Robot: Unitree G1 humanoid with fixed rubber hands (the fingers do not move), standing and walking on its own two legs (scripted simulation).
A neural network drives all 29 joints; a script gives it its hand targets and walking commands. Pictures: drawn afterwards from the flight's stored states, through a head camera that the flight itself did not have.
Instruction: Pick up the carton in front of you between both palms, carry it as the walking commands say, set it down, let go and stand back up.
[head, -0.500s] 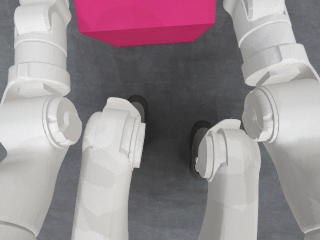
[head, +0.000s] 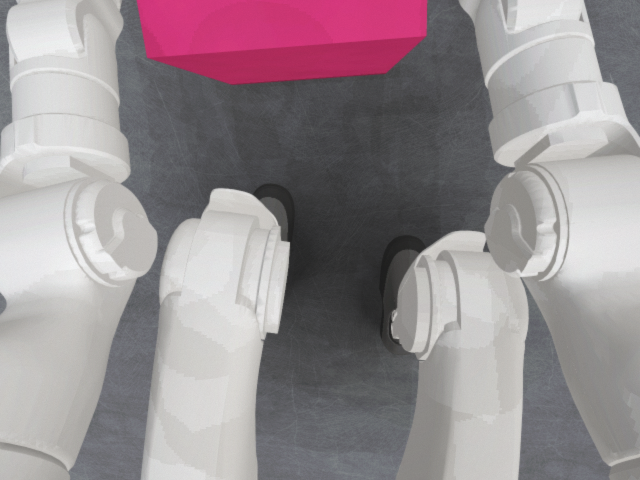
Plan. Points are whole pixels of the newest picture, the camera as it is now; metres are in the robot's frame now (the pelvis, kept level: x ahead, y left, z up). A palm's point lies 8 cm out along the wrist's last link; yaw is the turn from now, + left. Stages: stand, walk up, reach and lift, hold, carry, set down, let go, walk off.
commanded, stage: set down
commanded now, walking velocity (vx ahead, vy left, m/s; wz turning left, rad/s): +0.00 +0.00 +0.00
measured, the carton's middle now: out of the picture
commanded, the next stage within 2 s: let go in 1.40 s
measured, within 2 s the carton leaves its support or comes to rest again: neither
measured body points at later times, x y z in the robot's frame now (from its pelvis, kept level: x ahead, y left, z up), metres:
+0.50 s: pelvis +0.01 +0.01 +0.00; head +0.38 +0.05 +0.24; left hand +0.53 +0.33 -0.16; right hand +0.62 -0.04 -0.16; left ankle +0.14 +0.13 -0.34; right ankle +0.10 -0.10 -0.34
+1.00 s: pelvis +0.02 +0.01 +0.12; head +0.36 +0.06 +0.40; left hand +0.52 +0.34 +0.01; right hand +0.63 -0.04 +0.01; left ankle +0.14 +0.13 -0.34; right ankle +0.10 -0.10 -0.34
